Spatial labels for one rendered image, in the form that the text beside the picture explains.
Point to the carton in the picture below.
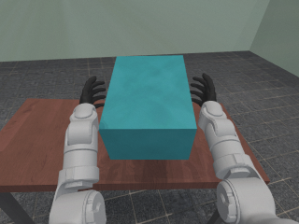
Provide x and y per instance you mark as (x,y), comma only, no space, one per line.
(148,112)

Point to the table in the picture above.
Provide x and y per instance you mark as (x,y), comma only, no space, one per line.
(32,155)

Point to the right robot hand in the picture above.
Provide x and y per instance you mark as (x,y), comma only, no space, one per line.
(208,90)

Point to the robot right forearm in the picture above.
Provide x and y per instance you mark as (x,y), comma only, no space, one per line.
(230,160)

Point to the right robot upper arm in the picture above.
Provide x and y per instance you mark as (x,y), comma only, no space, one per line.
(247,200)

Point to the left robot upper arm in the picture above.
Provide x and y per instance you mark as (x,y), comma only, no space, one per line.
(81,207)

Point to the left robot hand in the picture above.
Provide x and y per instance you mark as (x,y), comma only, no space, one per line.
(87,93)

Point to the robot left forearm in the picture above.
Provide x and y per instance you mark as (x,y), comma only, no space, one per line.
(80,169)

